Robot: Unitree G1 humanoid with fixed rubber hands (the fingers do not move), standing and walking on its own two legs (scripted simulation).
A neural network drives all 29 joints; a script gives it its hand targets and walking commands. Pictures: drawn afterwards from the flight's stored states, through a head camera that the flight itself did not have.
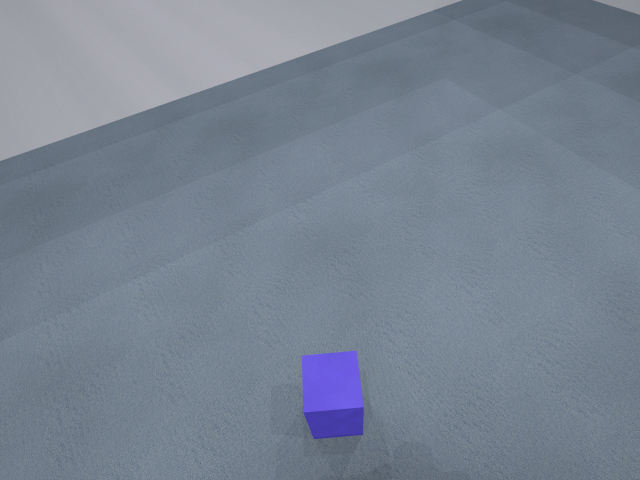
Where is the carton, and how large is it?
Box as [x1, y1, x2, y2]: [302, 351, 363, 438]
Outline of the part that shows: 356,351 302,356 303,412 314,438 362,434 363,406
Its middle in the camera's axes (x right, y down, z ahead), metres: +0.03 +0.44 +1.08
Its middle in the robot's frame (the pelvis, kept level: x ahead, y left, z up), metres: +0.42 +0.05 -0.64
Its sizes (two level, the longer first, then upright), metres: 0.146 0.143 0.276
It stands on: the floor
